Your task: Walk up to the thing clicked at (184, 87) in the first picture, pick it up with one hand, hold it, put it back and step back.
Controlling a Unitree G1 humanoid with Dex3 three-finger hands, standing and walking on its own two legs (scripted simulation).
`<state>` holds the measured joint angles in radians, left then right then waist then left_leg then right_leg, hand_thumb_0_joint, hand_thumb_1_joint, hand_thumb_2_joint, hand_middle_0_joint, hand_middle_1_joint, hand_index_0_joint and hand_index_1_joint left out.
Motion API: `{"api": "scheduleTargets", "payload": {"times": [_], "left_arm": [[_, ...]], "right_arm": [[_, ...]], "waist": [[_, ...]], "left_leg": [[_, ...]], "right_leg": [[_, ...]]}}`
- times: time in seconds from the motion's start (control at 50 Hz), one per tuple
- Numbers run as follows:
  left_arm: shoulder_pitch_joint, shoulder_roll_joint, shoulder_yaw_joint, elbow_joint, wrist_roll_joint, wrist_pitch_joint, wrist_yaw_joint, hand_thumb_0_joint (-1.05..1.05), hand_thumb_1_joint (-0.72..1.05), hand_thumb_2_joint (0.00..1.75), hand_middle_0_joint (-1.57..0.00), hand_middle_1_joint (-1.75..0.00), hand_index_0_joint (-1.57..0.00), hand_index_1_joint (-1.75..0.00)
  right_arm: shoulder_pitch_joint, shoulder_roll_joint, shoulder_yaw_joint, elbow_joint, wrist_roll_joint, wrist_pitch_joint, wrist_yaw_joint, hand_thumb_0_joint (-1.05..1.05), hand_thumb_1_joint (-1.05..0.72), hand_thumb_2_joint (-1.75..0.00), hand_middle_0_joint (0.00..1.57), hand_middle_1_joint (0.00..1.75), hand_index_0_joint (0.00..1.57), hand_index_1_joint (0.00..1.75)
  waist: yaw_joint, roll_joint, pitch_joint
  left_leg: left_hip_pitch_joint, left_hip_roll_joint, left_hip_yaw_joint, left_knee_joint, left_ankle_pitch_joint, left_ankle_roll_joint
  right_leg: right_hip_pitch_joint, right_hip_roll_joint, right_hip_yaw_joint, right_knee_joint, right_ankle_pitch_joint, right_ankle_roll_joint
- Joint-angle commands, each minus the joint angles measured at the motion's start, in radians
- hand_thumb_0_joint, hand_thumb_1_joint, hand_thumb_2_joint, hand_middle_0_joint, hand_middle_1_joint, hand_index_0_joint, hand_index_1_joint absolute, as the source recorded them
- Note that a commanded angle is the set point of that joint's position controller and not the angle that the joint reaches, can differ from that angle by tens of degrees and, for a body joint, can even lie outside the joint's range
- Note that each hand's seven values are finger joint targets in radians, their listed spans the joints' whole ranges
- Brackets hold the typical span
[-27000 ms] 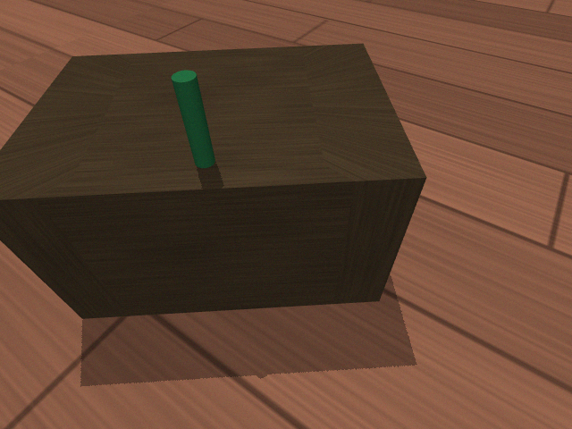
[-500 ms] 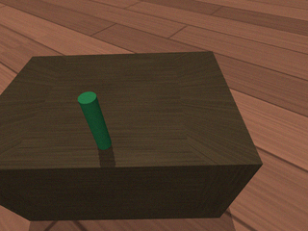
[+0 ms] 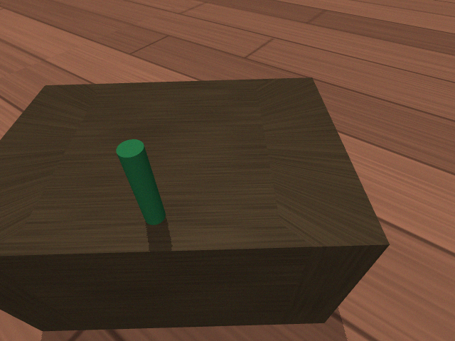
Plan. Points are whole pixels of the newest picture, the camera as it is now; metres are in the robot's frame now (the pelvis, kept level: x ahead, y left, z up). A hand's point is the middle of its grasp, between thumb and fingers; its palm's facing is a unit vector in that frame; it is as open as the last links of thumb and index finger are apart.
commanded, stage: stand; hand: left
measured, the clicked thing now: (144, 186) +0.46 +0.21 -0.01
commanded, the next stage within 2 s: step back in 1.38 s
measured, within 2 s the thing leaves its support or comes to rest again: neither
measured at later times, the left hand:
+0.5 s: hand out of the picture +0.08 +0.25 -0.16, palm faces -0.04 -0.94 -0.34, open 7.4 cm
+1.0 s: hand out of the picture +0.08 +0.25 -0.16, palm faces -0.03 -0.94 -0.34, open 7.4 cm
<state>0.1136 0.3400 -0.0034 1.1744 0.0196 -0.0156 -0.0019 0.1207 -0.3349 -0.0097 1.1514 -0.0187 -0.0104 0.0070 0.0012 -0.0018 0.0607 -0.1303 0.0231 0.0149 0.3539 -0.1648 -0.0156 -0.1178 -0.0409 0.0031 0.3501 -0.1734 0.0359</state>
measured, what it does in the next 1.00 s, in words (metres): stands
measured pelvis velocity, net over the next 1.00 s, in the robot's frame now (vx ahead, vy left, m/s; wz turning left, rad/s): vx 0.02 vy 0.00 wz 0.00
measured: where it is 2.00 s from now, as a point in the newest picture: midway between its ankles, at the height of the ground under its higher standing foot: outside the picture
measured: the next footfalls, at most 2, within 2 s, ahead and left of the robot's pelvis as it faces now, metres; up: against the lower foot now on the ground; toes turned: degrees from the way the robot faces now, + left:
left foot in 1.90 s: -0.08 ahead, +0.12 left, +0.00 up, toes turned +0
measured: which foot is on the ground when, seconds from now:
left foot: down 0.00-1.00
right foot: down 0.00-1.00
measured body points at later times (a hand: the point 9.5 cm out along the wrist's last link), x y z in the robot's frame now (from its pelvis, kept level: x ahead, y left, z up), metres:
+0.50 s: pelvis +0.01 +0.00 +0.00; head +0.03 +0.00 +0.45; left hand +0.08 +0.30 -0.14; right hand +0.08 -0.30 -0.13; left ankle +0.02 +0.13 -0.75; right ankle +0.01 -0.14 -0.75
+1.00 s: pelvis +0.02 +0.00 +0.00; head +0.03 +0.00 +0.45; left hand +0.09 +0.30 -0.13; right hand +0.09 -0.30 -0.13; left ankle +0.02 +0.13 -0.75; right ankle +0.01 -0.14 -0.75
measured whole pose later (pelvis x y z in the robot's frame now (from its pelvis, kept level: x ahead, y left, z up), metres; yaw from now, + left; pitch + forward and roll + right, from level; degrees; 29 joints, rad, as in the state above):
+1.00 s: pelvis +0.02 +0.00 +0.00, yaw +0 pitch -2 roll +0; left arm 0.11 0.35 0.00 1.15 0.01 -0.01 0.00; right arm 0.11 -0.34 -0.01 1.14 -0.01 -0.01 0.01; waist 0.00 0.00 0.06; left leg -0.11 0.02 0.01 0.33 -0.18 -0.02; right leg -0.10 -0.04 0.00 0.32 -0.18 0.04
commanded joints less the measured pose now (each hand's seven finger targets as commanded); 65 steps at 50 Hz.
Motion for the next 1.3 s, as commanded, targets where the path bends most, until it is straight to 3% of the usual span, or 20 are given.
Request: {"api": "scheduleTargets", "payload": {"times": [0.0, 0.26, 0.4, 0.64, 0.76, 0.9, 1.08, 1.28], "left_arm": [[-0.031, 0.206, 0.041, -0.047, -0.003, -0.018, 0.016, 0.0, 0.9, 0.9, -0.2, -0.3, -0.2, -0.3], [-0.028, 0.207, 0.042, -0.057, -0.007, -0.016, 0.013, 0.0, 0.9, 0.9, -0.2, -0.3, -0.2, -0.3], [-0.023, 0.212, 0.042, -0.064, -0.009, -0.015, 0.015, 0.0, 0.9, 0.9, -0.2, -0.3, -0.2, -0.3], [-0.031, 0.21, 0.043, -0.071, -0.007, -0.014, 0.015, 0.0, 0.9, 0.9, -0.2, -0.3, -0.2, -0.3], [-0.033, 0.215, 0.047, -0.075, -0.008, -0.013, 0.013, 0.0, 0.9, 0.9, -0.2, -0.3, -0.2, -0.3], [-0.036, 0.217, 0.049, -0.08, -0.007, -0.015, 0.014, 0.0, 0.9, 0.9, -0.2, -0.3, -0.2, -0.3], [-0.026, 0.21, 0.046, -0.082, -0.008, -0.011, 0.011, 0.0, 0.9, 0.9, -0.2, -0.3, -0.2, -0.3], [-0.03, 0.22, 0.049, -0.09, -0.008, -0.013, 0.012, 0.0, 0.9, 0.9, -0.2, -0.3, -0.2, -0.3]], "right_arm": [[-0.034, -0.209, -0.035, -0.047, 0.005, -0.019, -0.018, 0.0, -0.9, -0.9, 0.2, 0.3, 0.2, 0.3], [-0.041, -0.219, -0.036, -0.052, 0.006, -0.019, -0.016, 0.0, -0.9, -0.9, 0.2, 0.3, 0.2, 0.3], [-0.039, -0.222, -0.033, -0.051, 0.007, -0.022, -0.019, 0.0, -0.9, -0.9, 0.2, 0.3, 0.2, 0.3], [-0.05, -0.22, -0.032, -0.059, 0.009, -0.019, -0.018, 0.0, -0.9, -0.9, 0.2, 0.3, 0.2, 0.3], [-0.045, -0.222, -0.034, -0.061, 0.007, -0.018, -0.016, 0.0, -0.9, -0.9, 0.2, 0.3, 0.2, 0.3], [-0.05, -0.221, -0.035, -0.066, 0.01, -0.022, -0.016, 0.0, -0.9, -0.9, 0.2, 0.3, 0.2, 0.3], [-0.037, -0.226, -0.035, -0.063, 0.008, -0.018, -0.016, 0.0, -0.9, -0.9, 0.2, 0.3, 0.2, 0.3], [-0.038, -0.223, -0.035, -0.071, 0.008, -0.02, -0.015, 0.0, -0.9, -0.9, 0.2, 0.3, 0.2, 0.3]], "waist": [[-0.004, 0.007, -0.038], [-0.005, 0.009, -0.062], [-0.004, 0.008, -0.095], [-0.004, -0.004, -0.076], [-0.005, 0.011, -0.062], [-0.003, 0.001, -0.096], [-0.003, 0.012, -0.063], [-0.006, 0.003, -0.077]], "left_leg": [[-0.014, 0.102, -0.095, -0.084, -0.018, 0.033], [0.0, 0.103, -0.093, -0.081, 0.014, 0.03], [0.037, 0.11, -0.084, -0.059, 0.145, 0.031], [0.037, 0.111, -0.085, -0.064, 0.13, 0.028], [0.006, 0.105, -0.083, -0.08, 0.056, 0.028], [0.043, 0.113, -0.086, -0.066, 0.14, 0.03], [0.011, 0.106, -0.087, -0.083, 0.051, 0.028], [0.026, 0.108, -0.086, -0.075, 0.103, 0.03]], "right_leg": [[-0.018, -0.084, 0.073, -0.066, 0.031, -0.042], [0.001, -0.089, 0.075, -0.066, 0.053, -0.047], [0.019, -0.094, 0.07, -0.054, 0.152, -0.044], [0.015, -0.092, 0.063, -0.065, 0.138, -0.04], [0.02, -0.094, 0.069, -0.079, 0.108, -0.044], [0.033, -0.096, 0.064, -0.063, 0.152, -0.045], [0.013, -0.092, 0.063, -0.081, 0.082, -0.046], [0.017, -0.095, 0.064, -0.074, 0.112, -0.048]]}}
